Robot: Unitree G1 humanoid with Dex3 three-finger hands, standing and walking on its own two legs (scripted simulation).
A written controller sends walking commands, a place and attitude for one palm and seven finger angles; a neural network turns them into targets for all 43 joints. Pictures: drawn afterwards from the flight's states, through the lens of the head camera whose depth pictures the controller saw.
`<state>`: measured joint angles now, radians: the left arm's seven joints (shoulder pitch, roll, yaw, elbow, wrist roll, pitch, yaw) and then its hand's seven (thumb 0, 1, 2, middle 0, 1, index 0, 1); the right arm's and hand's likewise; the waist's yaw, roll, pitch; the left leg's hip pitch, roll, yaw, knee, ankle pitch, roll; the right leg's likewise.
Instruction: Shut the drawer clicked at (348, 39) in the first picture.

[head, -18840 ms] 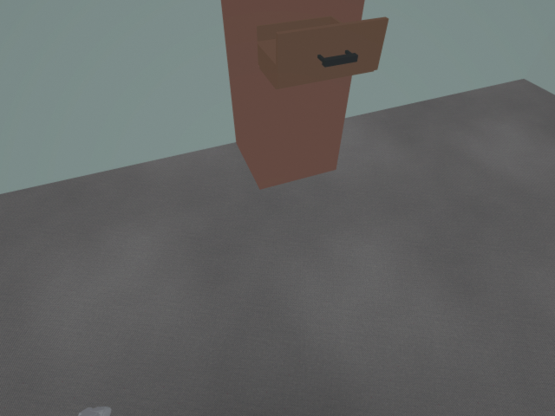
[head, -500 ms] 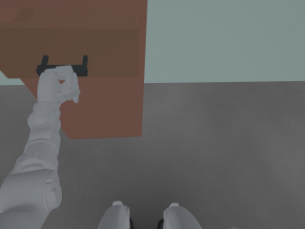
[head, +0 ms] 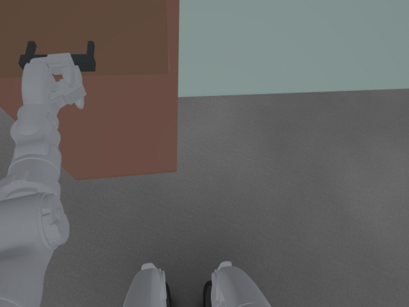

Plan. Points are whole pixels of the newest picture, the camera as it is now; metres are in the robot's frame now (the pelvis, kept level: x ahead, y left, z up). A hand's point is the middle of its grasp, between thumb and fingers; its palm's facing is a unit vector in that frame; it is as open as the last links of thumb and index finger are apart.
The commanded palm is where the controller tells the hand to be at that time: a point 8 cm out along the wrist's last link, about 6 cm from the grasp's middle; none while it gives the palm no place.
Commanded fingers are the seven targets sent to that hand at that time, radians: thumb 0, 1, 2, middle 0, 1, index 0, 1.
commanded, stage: push the drawer shut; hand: left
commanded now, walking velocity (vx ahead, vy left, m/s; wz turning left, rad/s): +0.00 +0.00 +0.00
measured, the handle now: (60, 55) +0.59 +0.23 +0.07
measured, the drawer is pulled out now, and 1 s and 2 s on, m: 0.02 0.00 0.00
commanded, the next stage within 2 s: pull the fist back off the drawer in 0.58 s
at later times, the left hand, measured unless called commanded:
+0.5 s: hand (72, 76) +0.54 +0.21 +0.07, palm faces +0.04 -1.00 -0.04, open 3.0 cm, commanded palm +0.57 +0.23 +0.08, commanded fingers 0.00 0.90 0.90 -1.40 -1.60 -1.40 -1.60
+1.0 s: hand (70, 76) +0.54 +0.21 +0.07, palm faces +0.04 -1.00 -0.04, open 3.1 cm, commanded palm +0.54 +0.22 +0.08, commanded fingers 0.00 0.90 0.90 -1.40 -1.60 -1.40 -1.60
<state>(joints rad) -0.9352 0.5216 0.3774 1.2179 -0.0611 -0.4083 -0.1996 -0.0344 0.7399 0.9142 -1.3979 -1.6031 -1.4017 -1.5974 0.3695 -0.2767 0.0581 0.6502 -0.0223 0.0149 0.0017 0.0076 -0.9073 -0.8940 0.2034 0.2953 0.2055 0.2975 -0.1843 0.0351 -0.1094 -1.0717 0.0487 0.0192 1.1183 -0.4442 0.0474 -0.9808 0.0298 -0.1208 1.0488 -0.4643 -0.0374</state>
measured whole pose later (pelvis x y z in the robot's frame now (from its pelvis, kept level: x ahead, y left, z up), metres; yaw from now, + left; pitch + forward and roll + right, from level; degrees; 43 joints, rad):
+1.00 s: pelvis -0.02 +0.01 -0.01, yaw +0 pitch +26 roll -6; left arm -1.15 0.64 0.34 1.31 -0.02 -0.33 -0.19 -0.02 0.54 0.90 -1.40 -1.60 -1.40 -1.60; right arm 0.41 -0.29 0.09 0.68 -0.05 -0.06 0.00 0.01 -0.91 -0.89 0.20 0.30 0.21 0.30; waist -0.23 0.04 -0.10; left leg -1.21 0.04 -0.01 1.17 -0.41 0.06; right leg -1.10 0.02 -0.15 1.08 -0.43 -0.03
